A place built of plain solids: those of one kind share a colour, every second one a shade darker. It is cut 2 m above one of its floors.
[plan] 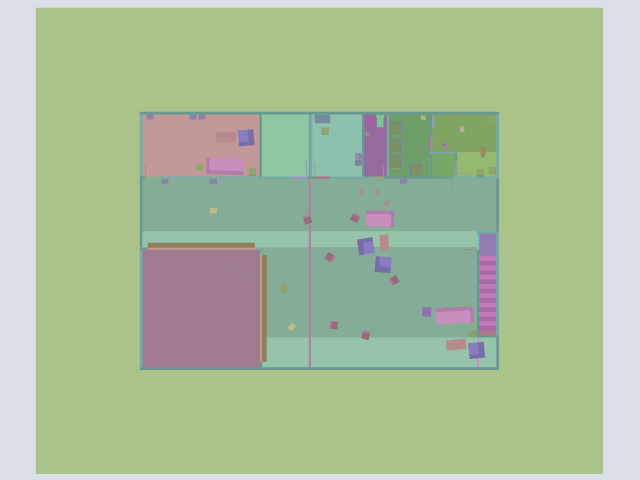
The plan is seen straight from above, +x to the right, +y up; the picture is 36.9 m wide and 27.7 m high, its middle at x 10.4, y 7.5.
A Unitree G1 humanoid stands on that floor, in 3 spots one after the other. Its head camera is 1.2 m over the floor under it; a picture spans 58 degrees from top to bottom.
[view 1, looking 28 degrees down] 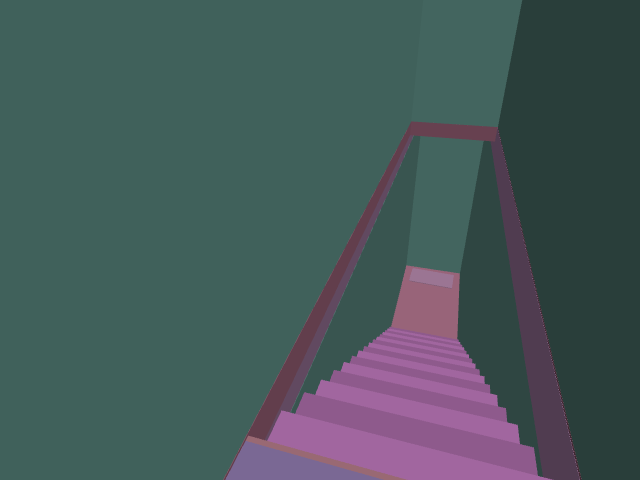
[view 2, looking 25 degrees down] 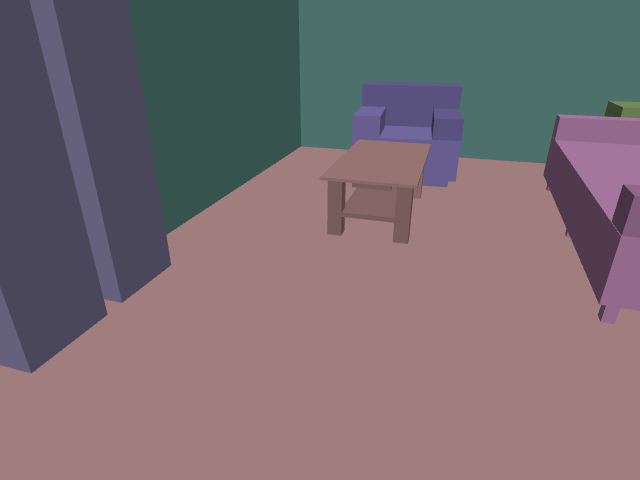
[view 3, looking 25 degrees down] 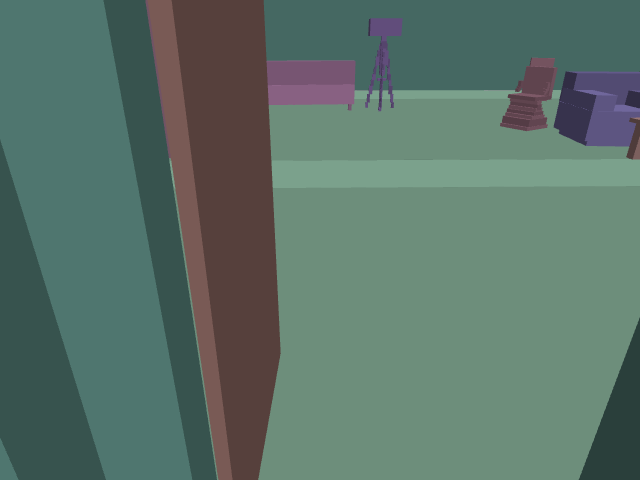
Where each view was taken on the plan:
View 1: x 20.08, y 7.38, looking -73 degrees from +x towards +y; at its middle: wall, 1.91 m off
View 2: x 1.93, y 12.97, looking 17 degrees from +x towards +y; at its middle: upper_floor_weights_room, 2.84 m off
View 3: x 17.82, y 11.68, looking -91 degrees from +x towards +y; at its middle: upper_floor_gym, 2.84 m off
